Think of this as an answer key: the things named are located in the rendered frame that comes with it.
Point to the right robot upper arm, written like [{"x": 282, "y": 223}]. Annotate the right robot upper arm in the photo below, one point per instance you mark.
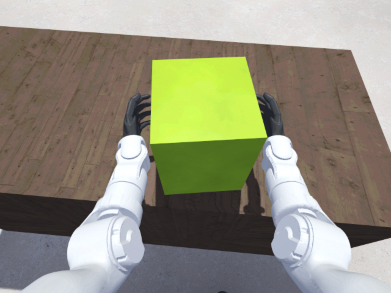
[{"x": 316, "y": 255}]

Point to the pedestal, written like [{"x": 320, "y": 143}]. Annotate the pedestal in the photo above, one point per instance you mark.
[{"x": 63, "y": 100}]

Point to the left robot forearm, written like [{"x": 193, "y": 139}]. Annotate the left robot forearm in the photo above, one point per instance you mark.
[{"x": 126, "y": 188}]

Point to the right robot forearm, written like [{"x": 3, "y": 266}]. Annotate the right robot forearm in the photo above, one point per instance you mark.
[{"x": 285, "y": 185}]

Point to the right robot hand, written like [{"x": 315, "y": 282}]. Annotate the right robot hand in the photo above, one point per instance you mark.
[{"x": 271, "y": 115}]

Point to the left robot upper arm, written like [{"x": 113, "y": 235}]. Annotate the left robot upper arm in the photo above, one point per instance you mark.
[{"x": 101, "y": 255}]

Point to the left robot hand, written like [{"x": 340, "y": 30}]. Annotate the left robot hand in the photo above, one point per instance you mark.
[{"x": 131, "y": 124}]

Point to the carton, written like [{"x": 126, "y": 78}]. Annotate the carton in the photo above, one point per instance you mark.
[{"x": 206, "y": 129}]

